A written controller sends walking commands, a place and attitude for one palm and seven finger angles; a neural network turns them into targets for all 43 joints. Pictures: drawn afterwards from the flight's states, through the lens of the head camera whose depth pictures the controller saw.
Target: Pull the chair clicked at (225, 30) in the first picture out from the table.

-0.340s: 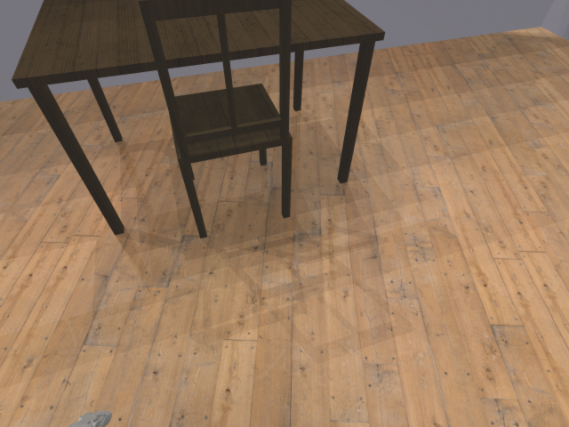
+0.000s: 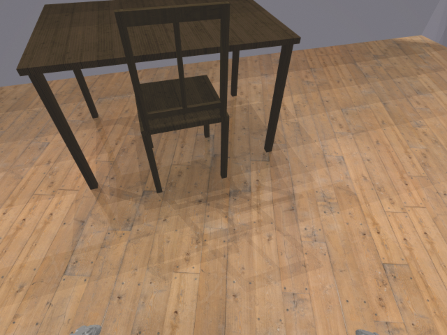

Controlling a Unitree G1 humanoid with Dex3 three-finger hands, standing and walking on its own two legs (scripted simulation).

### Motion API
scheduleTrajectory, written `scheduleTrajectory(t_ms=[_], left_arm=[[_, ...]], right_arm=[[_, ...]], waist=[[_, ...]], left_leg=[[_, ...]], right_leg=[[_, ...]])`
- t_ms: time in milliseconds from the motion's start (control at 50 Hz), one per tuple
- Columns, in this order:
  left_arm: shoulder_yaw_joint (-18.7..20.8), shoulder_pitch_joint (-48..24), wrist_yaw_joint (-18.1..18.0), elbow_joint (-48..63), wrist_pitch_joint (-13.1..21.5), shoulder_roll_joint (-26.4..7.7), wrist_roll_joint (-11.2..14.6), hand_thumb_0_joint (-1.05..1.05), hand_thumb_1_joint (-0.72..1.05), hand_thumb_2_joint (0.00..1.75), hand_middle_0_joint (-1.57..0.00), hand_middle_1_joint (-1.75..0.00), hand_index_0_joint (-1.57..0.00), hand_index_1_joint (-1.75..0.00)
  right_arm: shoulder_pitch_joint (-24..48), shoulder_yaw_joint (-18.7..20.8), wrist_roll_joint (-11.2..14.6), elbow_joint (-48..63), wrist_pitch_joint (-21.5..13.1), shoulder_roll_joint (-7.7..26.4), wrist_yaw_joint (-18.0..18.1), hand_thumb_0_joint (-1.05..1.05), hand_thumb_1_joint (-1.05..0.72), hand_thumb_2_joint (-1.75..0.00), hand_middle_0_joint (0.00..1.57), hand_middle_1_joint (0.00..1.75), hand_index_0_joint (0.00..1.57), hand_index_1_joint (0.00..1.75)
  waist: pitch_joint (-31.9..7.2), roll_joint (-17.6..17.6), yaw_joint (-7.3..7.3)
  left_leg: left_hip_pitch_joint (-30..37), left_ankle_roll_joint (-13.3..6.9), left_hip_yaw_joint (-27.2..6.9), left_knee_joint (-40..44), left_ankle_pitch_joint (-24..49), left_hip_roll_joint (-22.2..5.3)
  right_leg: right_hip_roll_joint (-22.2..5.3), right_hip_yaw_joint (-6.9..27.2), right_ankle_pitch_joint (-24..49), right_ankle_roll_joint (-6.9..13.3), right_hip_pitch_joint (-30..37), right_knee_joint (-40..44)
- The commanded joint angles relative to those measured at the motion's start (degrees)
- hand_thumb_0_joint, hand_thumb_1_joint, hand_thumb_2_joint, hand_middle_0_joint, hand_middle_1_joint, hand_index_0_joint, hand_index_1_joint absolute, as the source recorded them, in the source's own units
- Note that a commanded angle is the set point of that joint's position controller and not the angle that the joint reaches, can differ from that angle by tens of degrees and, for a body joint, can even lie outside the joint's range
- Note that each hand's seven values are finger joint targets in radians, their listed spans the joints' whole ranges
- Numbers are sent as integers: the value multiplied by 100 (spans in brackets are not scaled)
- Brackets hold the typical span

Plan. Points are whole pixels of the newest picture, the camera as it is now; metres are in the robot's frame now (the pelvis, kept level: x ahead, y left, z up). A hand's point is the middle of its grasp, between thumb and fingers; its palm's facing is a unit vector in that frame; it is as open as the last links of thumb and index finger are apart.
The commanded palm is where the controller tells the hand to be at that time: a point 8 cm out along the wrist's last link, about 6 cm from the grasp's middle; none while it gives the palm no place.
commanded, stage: stand and wait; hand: left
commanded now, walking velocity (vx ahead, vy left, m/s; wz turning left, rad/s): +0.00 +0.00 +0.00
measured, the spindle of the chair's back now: (180, 69) +1.07 +0.24 -0.05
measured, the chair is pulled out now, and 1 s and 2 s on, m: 0.00 0.00 0.00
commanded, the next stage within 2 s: look at it before walking up in 0.68 s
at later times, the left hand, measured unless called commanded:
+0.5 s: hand out of the picture +0.05 +0.24 -0.15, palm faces -0.02 -0.94 -0.34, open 7.4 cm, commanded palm none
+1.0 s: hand out of the picture +0.05 +0.23 -0.15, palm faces -0.02 -0.95 -0.33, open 7.4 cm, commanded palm none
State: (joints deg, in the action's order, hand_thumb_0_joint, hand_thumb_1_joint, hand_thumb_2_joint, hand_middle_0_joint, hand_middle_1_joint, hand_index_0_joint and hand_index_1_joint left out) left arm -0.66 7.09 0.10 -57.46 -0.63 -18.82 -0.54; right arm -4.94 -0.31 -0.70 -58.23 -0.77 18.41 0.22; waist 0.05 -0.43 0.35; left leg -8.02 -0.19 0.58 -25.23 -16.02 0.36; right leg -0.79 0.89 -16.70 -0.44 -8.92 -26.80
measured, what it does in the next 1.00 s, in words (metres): stands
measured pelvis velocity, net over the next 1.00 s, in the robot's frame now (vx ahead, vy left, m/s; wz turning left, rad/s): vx -0.02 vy -0.01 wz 0.00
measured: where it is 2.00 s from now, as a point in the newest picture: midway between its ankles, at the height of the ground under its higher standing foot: outside the picture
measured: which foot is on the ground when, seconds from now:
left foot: down 0.00-1.00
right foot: down 0.00-1.00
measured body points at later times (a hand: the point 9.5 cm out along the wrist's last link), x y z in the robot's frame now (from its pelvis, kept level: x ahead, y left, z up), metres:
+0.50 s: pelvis -0.02 -0.01 +0.00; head -0.02 -0.01 +0.45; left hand +0.05 +0.29 -0.13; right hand +0.05 -0.30 -0.13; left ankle -0.03 +0.12 -0.74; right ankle -0.03 -0.12 -0.74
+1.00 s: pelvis -0.02 -0.01 +0.01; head -0.02 -0.01 +0.46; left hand +0.05 +0.28 -0.13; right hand +0.05 -0.30 -0.13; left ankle -0.03 +0.12 -0.74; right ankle -0.03 -0.12 -0.74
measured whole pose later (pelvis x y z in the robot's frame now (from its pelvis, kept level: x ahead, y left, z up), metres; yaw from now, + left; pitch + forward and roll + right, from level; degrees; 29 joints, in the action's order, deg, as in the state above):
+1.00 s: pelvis -0.02 -0.01 +0.01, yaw +0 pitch -2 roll +0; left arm -0.4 8.3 0.3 -62.1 -0.2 -19.0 -0.5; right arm -7.7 -0.4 -0.3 -63.9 -0.8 18.9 -0.1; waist 1.2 -0.1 0.0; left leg -7.6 0.7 0.4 -21.1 -11.8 -0.7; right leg 0.2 0.7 -12.3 0.3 -8.4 -22.4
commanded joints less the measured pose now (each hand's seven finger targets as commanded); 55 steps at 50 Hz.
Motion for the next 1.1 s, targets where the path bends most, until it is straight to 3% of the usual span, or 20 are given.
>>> scheduleTrajectory(t_ms=[0, 140, 280, 560, 720, 1080], left_arm=[[280, -249, -103, 331, 163, -1247, -11, 0, 90, 90, -20, -30, -20, -30], [279, -167, -103, 163, 176, -1239, 2, 0, 90, 90, -20, -30, -20, -30], [258, -170, -94, -4, 174, -1240, 5, 0, 90, 90, -20, -30, -20, -30], [245, -177, -78, -95, 177, -1225, -12, 0, 90, 90, -20, -30, -20, -30], [248, -163, -79, -86, 201, -1218, -7, 0, 90, 90, -20, -30, -20, -30], [241, -112, -83, -117, 215, -1217, -8, 0, 90, 90, -20, -30, -20, -30]], right_arm=[[258, 248, -14, 310, -111, 1196, 105, 0, -90, -90, 20, 30, 20, 30], [135, 228, 12, 132, -108, 1188, 103, 0, -90, -90, 20, 30, 20, 30], [53, 205, 12, -58, -99, 1202, 95, 0, -90, -90, 20, 30, 20, 30], [-34, 191, 11, -181, -99, 1188, 64, 0, -90, -90, 20, 30, 20, 30], [-9, 192, 14, -189, -123, 1202, 67, 0, -90, -90, 20, 30, 20, 30], [3, 193, 20, -206, -115, 1205, 67, 0, -90, -90, 20, 30, 20, 30]], waist=[[-308, 52, -36], [-370, 35, -26], [-107, 11, -31], [-5, -35, -29], [-136, 12, -25], [-158, 21, -32]], left_leg=[[159, -198, -437, 378, 1690, -647], [186, -179, -464, 439, 1585, -676], [67, -159, -504, 619, 1203, -677], [-20, -145, -549, 759, 791, -670], [91, -139, -543, 729, 1109, -706], [190, -122, -524, 756, 1220, -720]], right_leg=[[-585, 423, 1791, 252, 58, 401], [-596, 432, 1716, 242, 186, 507], [-591, 507, 1331, 247, 70, 684], [-577, 594, 671, 231, -108, 878], [-579, 580, 1082, 229, -24, 825], [-599, 571, 1293, 220, 26, 867]])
